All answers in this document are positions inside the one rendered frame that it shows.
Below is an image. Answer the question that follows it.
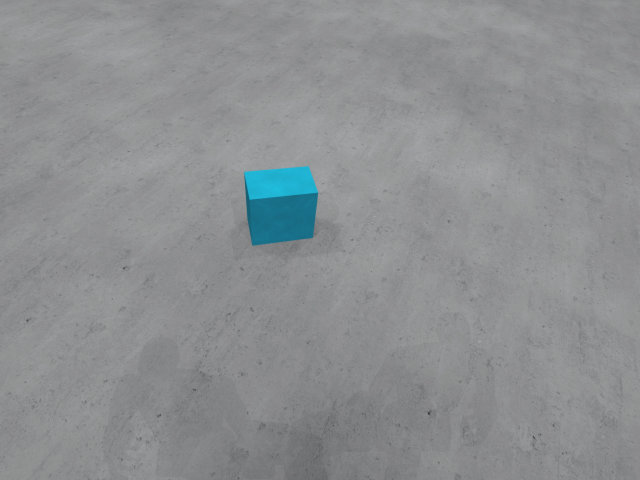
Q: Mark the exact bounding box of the carton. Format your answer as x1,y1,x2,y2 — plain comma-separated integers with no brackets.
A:
244,166,318,246

